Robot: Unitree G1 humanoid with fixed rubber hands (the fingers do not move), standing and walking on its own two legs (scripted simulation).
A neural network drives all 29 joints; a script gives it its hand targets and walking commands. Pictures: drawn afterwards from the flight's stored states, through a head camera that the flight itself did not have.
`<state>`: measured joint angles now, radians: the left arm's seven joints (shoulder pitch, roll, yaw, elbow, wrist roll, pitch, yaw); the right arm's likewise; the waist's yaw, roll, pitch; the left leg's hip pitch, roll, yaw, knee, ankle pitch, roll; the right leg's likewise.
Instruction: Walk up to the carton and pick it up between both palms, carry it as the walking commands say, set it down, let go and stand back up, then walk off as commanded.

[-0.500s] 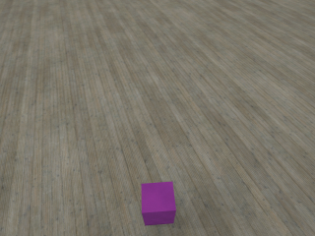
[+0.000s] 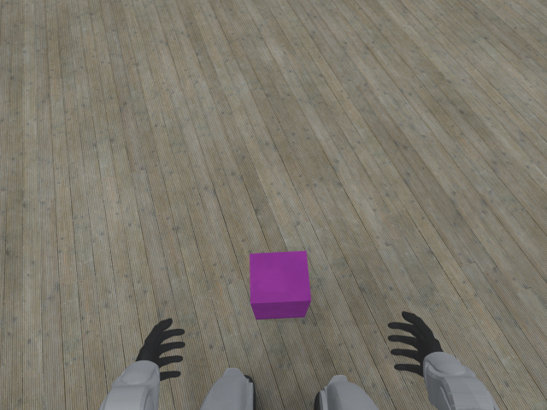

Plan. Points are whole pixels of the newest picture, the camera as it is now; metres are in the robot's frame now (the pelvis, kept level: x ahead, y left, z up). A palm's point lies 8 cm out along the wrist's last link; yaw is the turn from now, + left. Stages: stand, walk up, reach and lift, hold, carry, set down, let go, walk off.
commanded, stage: reach and lift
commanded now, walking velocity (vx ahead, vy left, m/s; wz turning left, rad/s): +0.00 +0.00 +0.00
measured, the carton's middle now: (279, 287) +0.43 +0.00 -0.60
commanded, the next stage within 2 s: none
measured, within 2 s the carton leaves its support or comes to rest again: neither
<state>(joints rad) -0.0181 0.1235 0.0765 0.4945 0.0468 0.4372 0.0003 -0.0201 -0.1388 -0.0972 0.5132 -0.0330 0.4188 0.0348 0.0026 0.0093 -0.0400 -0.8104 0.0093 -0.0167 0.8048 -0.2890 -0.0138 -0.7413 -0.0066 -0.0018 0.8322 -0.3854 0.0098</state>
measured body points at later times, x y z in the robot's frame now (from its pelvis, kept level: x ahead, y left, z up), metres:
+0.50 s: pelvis -0.05 +0.00 -0.05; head +0.14 +0.01 +0.36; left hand +0.32 +0.20 -0.16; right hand +0.32 -0.18 -0.15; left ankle +0.05 +0.13 -0.70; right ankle +0.00 -0.12 -0.70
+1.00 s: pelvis -0.04 +0.01 -0.07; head +0.25 +0.01 +0.27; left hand +0.44 +0.18 -0.19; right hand +0.44 -0.16 -0.19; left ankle +0.05 +0.13 -0.70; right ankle +0.00 -0.13 -0.70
